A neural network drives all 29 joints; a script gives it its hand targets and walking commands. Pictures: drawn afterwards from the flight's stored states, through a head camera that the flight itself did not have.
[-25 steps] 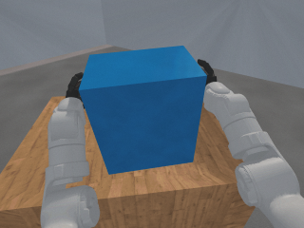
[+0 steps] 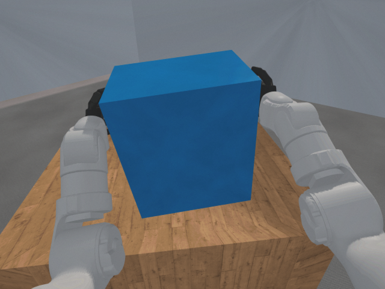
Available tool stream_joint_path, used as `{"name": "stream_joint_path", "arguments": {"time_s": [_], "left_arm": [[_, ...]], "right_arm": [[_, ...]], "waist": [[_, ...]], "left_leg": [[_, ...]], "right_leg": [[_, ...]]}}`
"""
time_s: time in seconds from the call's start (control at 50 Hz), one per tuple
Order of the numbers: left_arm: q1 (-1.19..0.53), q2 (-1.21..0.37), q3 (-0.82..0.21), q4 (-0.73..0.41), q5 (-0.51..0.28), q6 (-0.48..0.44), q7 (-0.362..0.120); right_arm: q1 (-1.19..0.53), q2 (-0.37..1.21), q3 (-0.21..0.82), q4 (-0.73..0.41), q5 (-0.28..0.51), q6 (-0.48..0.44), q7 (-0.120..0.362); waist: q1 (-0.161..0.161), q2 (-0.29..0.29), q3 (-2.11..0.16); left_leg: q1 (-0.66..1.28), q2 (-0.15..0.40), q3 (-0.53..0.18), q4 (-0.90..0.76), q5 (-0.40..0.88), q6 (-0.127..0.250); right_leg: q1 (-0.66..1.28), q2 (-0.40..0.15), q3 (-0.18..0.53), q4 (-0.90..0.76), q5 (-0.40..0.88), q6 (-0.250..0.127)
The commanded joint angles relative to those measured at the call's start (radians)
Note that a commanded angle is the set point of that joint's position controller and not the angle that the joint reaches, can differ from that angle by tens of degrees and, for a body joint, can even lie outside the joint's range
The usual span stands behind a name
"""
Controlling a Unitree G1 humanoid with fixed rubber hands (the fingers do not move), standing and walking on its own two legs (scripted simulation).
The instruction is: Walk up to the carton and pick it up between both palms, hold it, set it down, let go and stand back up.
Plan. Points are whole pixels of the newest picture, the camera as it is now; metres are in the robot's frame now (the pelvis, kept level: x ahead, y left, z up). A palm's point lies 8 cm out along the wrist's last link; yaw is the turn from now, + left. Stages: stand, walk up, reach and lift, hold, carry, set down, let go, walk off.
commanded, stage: hold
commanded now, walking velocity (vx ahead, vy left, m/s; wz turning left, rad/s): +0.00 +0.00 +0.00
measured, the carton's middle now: (185, 136) +0.38 +0.00 +0.23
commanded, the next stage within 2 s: none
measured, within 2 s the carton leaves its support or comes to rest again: neither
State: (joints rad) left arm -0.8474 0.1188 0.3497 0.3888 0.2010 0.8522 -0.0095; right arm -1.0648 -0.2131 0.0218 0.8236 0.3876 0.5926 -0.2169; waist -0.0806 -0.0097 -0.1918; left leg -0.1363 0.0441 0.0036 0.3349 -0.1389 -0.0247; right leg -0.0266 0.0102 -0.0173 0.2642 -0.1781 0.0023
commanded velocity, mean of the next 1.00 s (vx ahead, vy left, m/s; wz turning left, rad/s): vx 0.00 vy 0.00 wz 0.00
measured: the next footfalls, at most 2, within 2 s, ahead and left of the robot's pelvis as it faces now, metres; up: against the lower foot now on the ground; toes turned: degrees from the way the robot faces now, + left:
none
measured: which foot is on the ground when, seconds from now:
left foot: down 0.00-1.00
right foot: down 0.00-1.00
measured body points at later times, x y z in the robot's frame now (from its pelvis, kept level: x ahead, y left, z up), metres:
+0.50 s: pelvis +0.00 +0.00 +0.00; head -0.09 +0.02 +0.44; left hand +0.38 +0.18 +0.27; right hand +0.39 -0.16 +0.30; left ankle +0.03 +0.13 -0.75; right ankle -0.02 -0.12 -0.75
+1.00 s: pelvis +0.00 +0.00 +0.00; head -0.09 +0.02 +0.44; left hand +0.38 +0.18 +0.27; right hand +0.39 -0.16 +0.30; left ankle +0.03 +0.13 -0.75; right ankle -0.02 -0.12 -0.75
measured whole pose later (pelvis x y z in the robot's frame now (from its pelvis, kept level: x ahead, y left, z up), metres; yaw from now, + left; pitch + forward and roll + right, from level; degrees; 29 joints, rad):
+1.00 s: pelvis +0.00 +0.00 +0.00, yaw +0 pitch -2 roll -1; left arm -0.86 0.12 0.34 0.41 0.19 0.85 0.00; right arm -1.08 -0.23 0.04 0.83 0.41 0.60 -0.22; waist -0.08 -0.01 -0.20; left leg -0.16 0.04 -0.02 0.35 -0.15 -0.03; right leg -0.04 0.02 -0.01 0.26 -0.18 0.00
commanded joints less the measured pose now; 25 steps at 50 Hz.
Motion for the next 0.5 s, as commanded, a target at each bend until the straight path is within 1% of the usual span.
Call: {"name": "stream_joint_path", "arguments": {"time_s": [0.0,0.04,0.08,0.12,0.14,0.18,0.2,0.22,0.26,0.32,0.34,0.4,0.42,0.46,0.48], "left_arm": [[-0.855,-0.541,-0.386,-0.15,-0.208,-0.092,-0.142],[-0.871,-0.542,-0.382,-0.131,-0.213,-0.094,-0.142],[-0.86,-0.542,-0.376,-0.13,-0.214,-0.097,-0.14],[-0.877,-0.539,-0.377,-0.146,-0.217,-0.102,-0.137],[-0.881,-0.536,-0.377,-0.139,-0.217,-0.101,-0.136],[-0.868,-0.532,-0.36,-0.111,-0.208,-0.097,-0.139],[-0.873,-0.537,-0.366,-0.111,-0.21,-0.097,-0.141],[-0.883,-0.543,-0.376,-0.127,-0.218,-0.101,-0.141],[-0.892,-0.542,-0.376,-0.141,-0.22,-0.105,-0.138],[-0.891,-0.539,-0.376,-0.134,-0.22,-0.104,-0.136],[-0.876,-0.541,-0.373,-0.127,-0.216,-0.101,-0.136],[-0.88,-0.555,-0.395,-0.154,-0.225,-0.103,-0.133],[-0.881,-0.549,-0.389,-0.146,-0.221,-0.101,-0.133],[-0.882,-0.547,-0.388,-0.163,-0.222,-0.104,-0.13],[-0.89,-0.553,-0.398,-0.176,-0.226,-0.105,-0.128]], "right_arm": [[-0.689,0.658,0.197,-0.242,0.15,-0.001,0.127],[-0.71,0.649,0.179,-0.229,0.144,-0.003,0.132],[-0.711,0.652,0.185,-0.234,0.145,-0.006,0.133],[-0.705,0.649,0.188,-0.226,0.154,-0.005,0.134],[-0.705,0.644,0.182,-0.218,0.154,-0.003,0.134],[-0.714,0.64,0.178,-0.215,0.151,-0.004,0.136],[-0.715,0.637,0.173,-0.21,0.149,-0.004,0.136],[-0.717,0.642,0.175,-0.219,0.151,-0.007,0.136],[-0.713,0.647,0.18,-0.22,0.157,-0.007,0.136],[-0.713,0.639,0.174,-0.213,0.157,-0.006,0.136],[-0.715,0.641,0.179,-0.225,0.157,-0.008,0.136],[-0.707,0.629,0.18,-0.238,0.163,-0.009,0.133],[-0.712,0.628,0.178,-0.235,0.162,-0.007,0.133],[-0.699,0.638,0.184,-0.237,0.161,-0.005,0.135],[-0.7,0.64,0.187,-0.243,0.164,-0.006,0.136]], "waist": [[-0.001,0.047,-0.238],[-0.003,0.048,-0.234],[0.003,0.037,-0.254],[0.002,0.043,-0.272],[-0.001,0.048,-0.257],[0.007,0.038,-0.236],[0.0,0.047,-0.233],[-0.004,0.053,-0.257],[-0.003,0.054,-0.272],[-0.005,0.053,-0.259],[0.0,0.052,-0.259],[-0.013,0.07,-0.286],[-0.009,0.068,-0.268],[-0.006,0.057,-0.275],[-0.007,0.065,-0.28]], "left_leg": [[0.15,-0.07,-0.006,-0.011,0.159,-0.018],[0.135,-0.066,-0.007,-0.018,0.123,-0.016],[0.142,-0.066,-0.008,-0.011,0.149,-0.013],[0.149,-0.066,-0.011,-0.006,0.17,-0.018],[0.145,-0.066,-0.012,-0.007,0.163,-0.02],[0.135,-0.066,-0.01,-0.009,0.157,-0.013],[0.131,-0.065,-0.011,-0.01,0.15,-0.016],[0.138,-0.065,-0.012,-0.007,0.158,-0.018],[0.144,-0.067,-0.013,-0.003,0.173,-0.021],[0.144,-0.065,-0.015,-0.004,0.167,-0.022],[0.146,-0.066,-0.015,-0.002,0.176,-0.019],[0.159,-0.065,-0.02,0.01,0.21,-0.033],[0.148,-0.066,-0.019,0.006,0.191,-0.031],[0.15,-0.065,-0.019,0.003,0.19,-0.027],[0.15,-0.065,-0.021,0.005,0.2,-0.03]], "right_leg": [[-0.044,0.051,0.025,-0.039,0.175,0.044],[-0.059,0.052,0.024,-0.045,0.129,0.039],[-0.051,0.054,0.026,-0.043,0.156,0.039],[-0.042,0.057,0.025,-0.037,0.167,0.039],[-0.05,0.056,0.025,-0.039,0.158,0.039],[-0.055,0.055,0.027,-0.045,0.148,0.038],[-0.057,0.053,0.028,-0.045,0.142,0.037],[-0.053,0.054,0.029,-0.041,0.152,0.036],[-0.047,0.055,0.027,-0.038,0.166,0.038],[-0.056,0.056,0.027,-0.042,0.155,0.039],[-0.052,0.056,0.028,-0.042,0.167,0.038],[-0.04,0.06,0.029,-0.034,0.194,0.035],[-0.048,0.058,0.028,-0.038,0.172,0.036],[-0.046,0.059,0.025,-0.035,0.175,0.039],[-0.047,0.06,0.026,-0.031,0.182,0.038]]}}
